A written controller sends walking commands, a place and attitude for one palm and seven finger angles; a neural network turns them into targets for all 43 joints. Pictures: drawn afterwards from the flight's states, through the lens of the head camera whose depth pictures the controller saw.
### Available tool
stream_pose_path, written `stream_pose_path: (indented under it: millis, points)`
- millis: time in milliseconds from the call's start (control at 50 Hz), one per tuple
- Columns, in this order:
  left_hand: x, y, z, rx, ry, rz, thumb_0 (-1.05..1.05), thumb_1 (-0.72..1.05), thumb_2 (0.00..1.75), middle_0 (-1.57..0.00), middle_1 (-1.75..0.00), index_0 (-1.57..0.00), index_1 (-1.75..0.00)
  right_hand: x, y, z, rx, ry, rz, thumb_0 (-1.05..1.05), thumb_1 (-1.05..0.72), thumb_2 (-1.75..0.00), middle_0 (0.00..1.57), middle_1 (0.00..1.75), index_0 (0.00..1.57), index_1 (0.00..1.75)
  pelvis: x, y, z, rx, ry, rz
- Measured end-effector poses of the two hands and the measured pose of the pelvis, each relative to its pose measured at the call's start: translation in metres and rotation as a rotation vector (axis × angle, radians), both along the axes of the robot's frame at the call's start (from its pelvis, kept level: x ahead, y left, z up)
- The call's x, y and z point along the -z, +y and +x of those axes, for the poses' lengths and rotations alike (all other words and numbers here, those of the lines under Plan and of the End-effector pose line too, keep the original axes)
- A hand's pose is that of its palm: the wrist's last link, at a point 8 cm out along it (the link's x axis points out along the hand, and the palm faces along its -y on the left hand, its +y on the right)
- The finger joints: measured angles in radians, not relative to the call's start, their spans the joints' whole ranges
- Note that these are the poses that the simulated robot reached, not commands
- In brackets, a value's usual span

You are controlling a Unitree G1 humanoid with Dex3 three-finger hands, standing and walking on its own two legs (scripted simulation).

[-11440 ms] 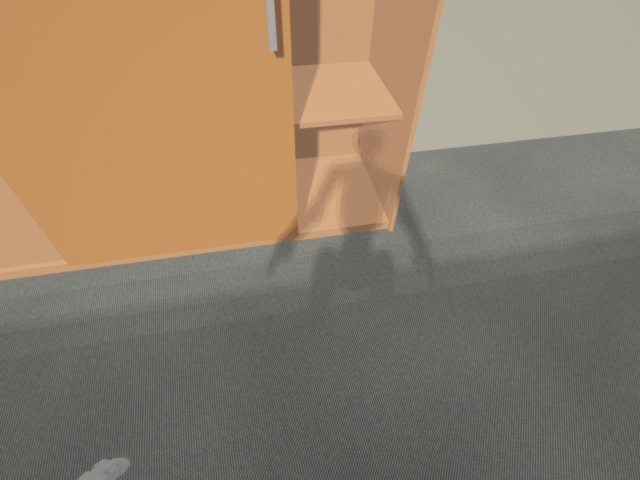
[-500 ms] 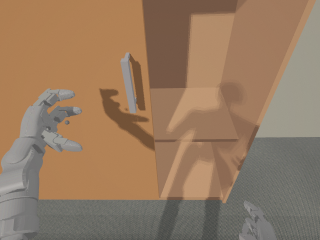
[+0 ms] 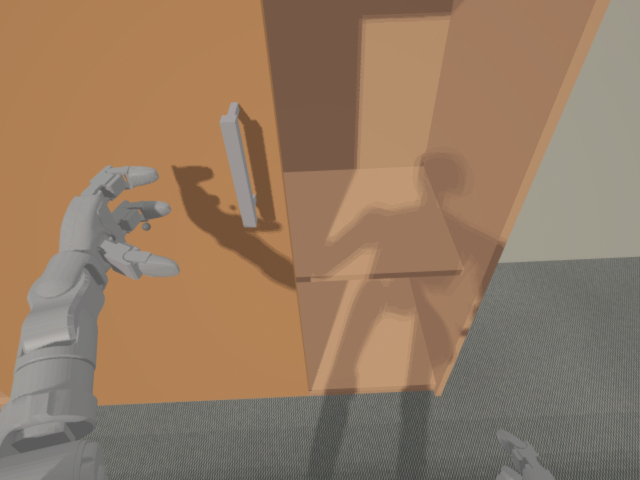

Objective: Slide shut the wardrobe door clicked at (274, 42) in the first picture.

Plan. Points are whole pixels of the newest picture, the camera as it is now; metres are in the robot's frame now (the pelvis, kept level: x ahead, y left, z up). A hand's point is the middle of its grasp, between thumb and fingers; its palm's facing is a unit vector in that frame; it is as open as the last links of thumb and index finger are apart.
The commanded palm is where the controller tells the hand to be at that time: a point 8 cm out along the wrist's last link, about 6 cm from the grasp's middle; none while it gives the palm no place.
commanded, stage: move the hooked fingers beside the handle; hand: left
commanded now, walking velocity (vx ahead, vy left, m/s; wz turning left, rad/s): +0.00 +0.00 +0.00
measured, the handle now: (242, 168) +0.51 +0.14 +0.15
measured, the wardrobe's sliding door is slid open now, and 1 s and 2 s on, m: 0.40 0.40 0.40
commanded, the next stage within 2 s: none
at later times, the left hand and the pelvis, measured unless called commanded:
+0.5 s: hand (183, 197) +0.42 +0.20 +0.17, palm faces +0.11 -0.99 -0.01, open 14.0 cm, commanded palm +0.40 +0.26 +0.16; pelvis +0.00 +0.00 +0.00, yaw -1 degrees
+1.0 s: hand (185, 199) +0.43 +0.21 +0.16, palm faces +0.14 -0.99 -0.01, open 14.0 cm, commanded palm +0.40 +0.26 +0.16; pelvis +0.01 +0.00 +0.00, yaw -2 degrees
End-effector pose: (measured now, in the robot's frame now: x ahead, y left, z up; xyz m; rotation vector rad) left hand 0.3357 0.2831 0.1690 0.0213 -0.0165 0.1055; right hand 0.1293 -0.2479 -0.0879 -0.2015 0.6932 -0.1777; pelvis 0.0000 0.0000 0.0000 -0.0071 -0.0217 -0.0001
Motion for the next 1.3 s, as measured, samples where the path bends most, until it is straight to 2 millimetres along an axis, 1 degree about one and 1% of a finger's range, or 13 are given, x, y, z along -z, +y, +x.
stream_pose_path:
  millis: [80, 160, 320, 480, 700, 760, 820, 900, 980, 1060, 1160, 1240, 1300]
  points:
    - [0.003, -0.003, 0.006, -0.003, 0.001, 0.001, -0.01, -0.5, 0.3, -0.3, -1.2, -0.3, -1.2, 0.001, -0.001, -0.002, 0.003, 0.015, -0.004, 0.01, -0.9, -0.9, 0.2, 0.3, 0.21, 0.3, 0.0, 0.0, 0.0, 0.001, 0.005, -0.001]
    - [0.0, -0.007, 0.014, -0.004, -0.018, 0.002, -0.01, -0.5, 0.3, -0.3, -1.2, -0.3, -1.2, 0.003, -0.002, -0.006, 0.008, 0.034, -0.008, 0.01, -0.9, -0.9, 0.2, 0.3, 0.21, 0.3, 0.001, 0.0, 0.001, 0.0, 0.008, -0.001]
    - [-0.001, -0.018, 0.036, 0.011, 0.005, 0.0, -0.01, -0.5, 0.3, -0.3, -1.2, -0.3, -1.2, 0.009, -0.003, -0.016, 0.025, 0.08, -0.004, 0.01, -0.9, -0.9, 0.2, 0.3, 0.21, 0.3, 0.001, 0.001, 0.002, 0.001, 0.023, -0.002]
    - [0.002, -0.027, 0.057, 0.002, 0.013, -0.008, -0.01, -0.5, 0.3, -0.3, -1.2, -0.3, -1.2, 0.015, -0.006, -0.032, 0.051, 0.141, 0.0, 0.01, -0.9, -0.9, 0.2, 0.3, 0.21, 0.3, 0.002, 0.001, 0.004, 0.009, 0.041, 0.0]
    - [0.0, -0.034, 0.082, 0.005, 0.016, -0.012, -0.01, -0.5, 0.3, -0.3, -1.2, -0.3, -1.2, 0.023, -0.013, -0.06, 0.092, 0.233, 0.001, 0.01, -0.9, -0.9, 0.2, 0.3, 0.21, 0.3, 0.003, 0.002, 0.008, 0.017, 0.066, -0.001]
    - [0.0, -0.037, 0.083, 0.008, 0.007, -0.005, -0.01, -0.5, 0.3, -0.3, -1.2, -0.3, -1.2, 0.024, -0.014, -0.064, 0.106, 0.24, 0.009, 0.01, -0.9, -0.9, 0.2, 0.3, 0.21, 0.3, 0.003, 0.002, 0.01, 0.025, 0.071, 0.001]
    - [0.002, -0.039, 0.079, 0.009, -0.002, -0.002, -0.01, -0.5, 0.3, -0.3, -1.2, -0.3, -1.2, 0.024, -0.014, -0.065, 0.112, 0.239, 0.018, 0.01, -0.9, -0.9, 0.2, 0.3, 0.21, 0.3, 0.003, 0.002, 0.011, 0.03, 0.069, 0.002]
    - [0.009, -0.037, 0.073, -0.003, 0.007, -0.012, -0.01, -0.5, 0.3, -0.3, -1.2, -0.3, -1.2, 0.024, -0.013, -0.062, 0.11, 0.233, 0.024, 0.01, -0.9, -0.9, 0.2, 0.3, 0.21, 0.3, 0.003, 0.002, 0.011, 0.03, 0.062, 0.002]
    - [0.013, -0.029, 0.067, -0.03, 0.014, -0.011, -0.01, -0.5, 0.3, -0.3, -1.2, -0.3, -1.2, 0.022, -0.012, -0.054, 0.1, 0.216, 0.018, 0.01, -0.9, -0.9, 0.2, 0.3, 0.21, 0.3, 0.003, 0.0, 0.009, 0.028, 0.057, 0.001]
    - [0.005, -0.02, 0.062, -0.041, -0.013, 0.005, -0.01, -0.5, 0.3, -0.3, -1.2, -0.3, -1.2, 0.019, -0.012, -0.046, 0.087, 0.195, 0.008, 0.01, -0.9, -0.9, 0.2, 0.3, 0.21, 0.3, 0.003, 0.0, 0.006, 0.023, 0.053, -0.002]
    - [-0.005, -0.023, 0.063, -0.003, -0.025, -0.002, -0.01, -0.5, 0.3, -0.3, -1.2, -0.3, -1.2, 0.017, -0.011, -0.038, 0.065, 0.179, -0.001, 0.01, -0.9, -0.9, 0.2, 0.3, 0.21, 0.3, 0.004, 0.001, 0.004, 0.008, 0.051, -0.007]
    - [0.003, -0.03, 0.068, 0.016, 0.027, -0.023, -0.01, -0.5, 0.3, -0.3, -1.2, -0.3, -1.2, 0.017, -0.01, -0.035, 0.058, 0.172, -0.002, 0.01, -0.9, -0.9, 0.2, 0.3, 0.21, 0.3, 0.005, 0.002, 0.001, 0.003, 0.058, -0.008]
    - [0.013, -0.034, 0.071, 0.009, 0.049, -0.027, -0.01, -0.5, 0.3, -0.3, -1.2, -0.3, -1.2, 0.017, -0.009, -0.038, 0.062, 0.172, 0.0, 0.01, -0.9, -0.9, 0.2, 0.3, 0.21, 0.3, 0.005, 0.004, 0.0, 0.008, 0.065, -0.007]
